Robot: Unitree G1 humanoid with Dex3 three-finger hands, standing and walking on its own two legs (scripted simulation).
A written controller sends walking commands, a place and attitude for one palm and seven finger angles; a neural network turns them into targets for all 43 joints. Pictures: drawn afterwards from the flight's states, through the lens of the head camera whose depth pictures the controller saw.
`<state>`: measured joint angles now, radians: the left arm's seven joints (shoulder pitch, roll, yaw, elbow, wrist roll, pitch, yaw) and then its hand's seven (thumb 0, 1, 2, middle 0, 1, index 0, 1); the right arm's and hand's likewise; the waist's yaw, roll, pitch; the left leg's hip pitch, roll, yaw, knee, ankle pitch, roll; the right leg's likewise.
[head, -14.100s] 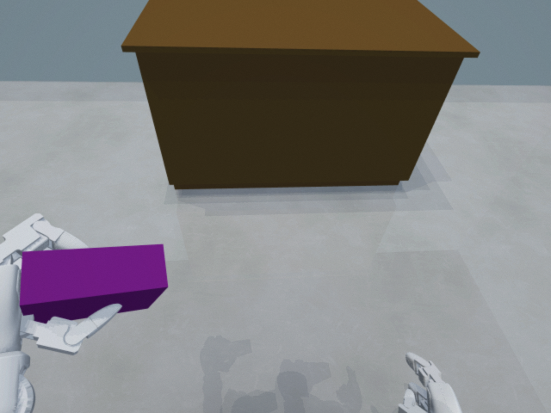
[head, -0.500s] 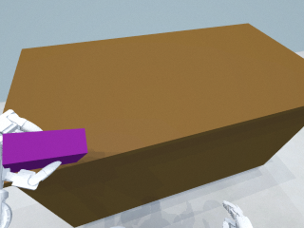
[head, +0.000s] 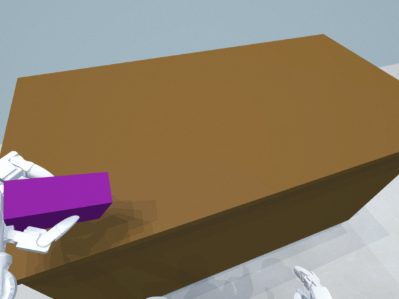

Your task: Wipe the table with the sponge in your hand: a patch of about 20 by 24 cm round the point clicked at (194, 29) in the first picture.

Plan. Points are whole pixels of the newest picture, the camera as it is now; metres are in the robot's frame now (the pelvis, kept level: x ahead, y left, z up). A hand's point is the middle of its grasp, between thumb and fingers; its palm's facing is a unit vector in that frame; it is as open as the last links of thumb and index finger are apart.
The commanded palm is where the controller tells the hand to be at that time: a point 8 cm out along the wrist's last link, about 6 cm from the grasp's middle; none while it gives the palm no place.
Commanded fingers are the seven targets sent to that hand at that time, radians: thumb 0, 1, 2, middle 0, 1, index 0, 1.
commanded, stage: come to a stop and stand still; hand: left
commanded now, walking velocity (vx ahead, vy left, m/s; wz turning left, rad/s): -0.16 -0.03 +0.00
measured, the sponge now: (75, 200) +0.23 +0.22 +0.14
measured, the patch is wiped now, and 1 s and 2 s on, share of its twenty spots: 0.00 0.00 0.00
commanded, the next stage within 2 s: look again from close up in 1.56 s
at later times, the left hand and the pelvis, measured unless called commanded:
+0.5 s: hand (47, 193) +0.23 +0.26 +0.15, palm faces +0.42 -0.82 -0.38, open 9.4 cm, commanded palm +0.19 +0.28 +0.18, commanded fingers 0.00 0.10 1.30 -1.20 -1.60 -1.20 -1.60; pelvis +0.03 +0.00 +0.00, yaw +0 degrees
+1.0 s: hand (60, 186) +0.25 +0.25 +0.14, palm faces +0.28 -0.88 -0.38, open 9.4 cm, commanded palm +0.20 +0.30 +0.18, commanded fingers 0.00 0.10 1.30 -1.20 -1.60 -1.20 -1.60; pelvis +0.02 +0.03 +0.00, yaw -2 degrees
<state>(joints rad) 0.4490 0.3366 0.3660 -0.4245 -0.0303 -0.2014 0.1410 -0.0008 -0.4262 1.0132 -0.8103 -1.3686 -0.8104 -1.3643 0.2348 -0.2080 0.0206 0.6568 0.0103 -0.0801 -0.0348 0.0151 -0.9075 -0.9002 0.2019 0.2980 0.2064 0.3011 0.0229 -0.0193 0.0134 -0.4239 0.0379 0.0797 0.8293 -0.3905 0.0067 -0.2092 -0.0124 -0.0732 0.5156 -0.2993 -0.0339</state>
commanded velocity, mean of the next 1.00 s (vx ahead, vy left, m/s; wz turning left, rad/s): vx -0.04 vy -0.03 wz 0.00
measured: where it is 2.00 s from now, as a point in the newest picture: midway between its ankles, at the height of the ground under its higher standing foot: outside the picture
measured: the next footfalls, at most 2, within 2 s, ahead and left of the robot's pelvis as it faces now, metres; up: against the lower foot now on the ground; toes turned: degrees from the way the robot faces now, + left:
left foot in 0.08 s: +0.11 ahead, +0.13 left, +0.00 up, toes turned +4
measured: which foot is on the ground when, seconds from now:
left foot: up 0.00-0.06, down 0.08-1.00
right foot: down 0.00-1.00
